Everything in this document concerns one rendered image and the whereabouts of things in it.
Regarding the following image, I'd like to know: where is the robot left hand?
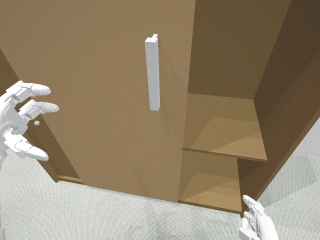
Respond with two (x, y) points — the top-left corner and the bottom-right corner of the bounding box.
(0, 80), (59, 161)

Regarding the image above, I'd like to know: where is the robot right hand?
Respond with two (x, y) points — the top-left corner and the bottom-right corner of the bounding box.
(239, 195), (279, 240)

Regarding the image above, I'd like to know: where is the wardrobe door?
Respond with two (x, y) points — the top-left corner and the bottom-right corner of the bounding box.
(0, 0), (196, 202)
(0, 49), (80, 179)

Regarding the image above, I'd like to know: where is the handle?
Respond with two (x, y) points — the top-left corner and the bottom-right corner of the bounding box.
(145, 34), (160, 111)

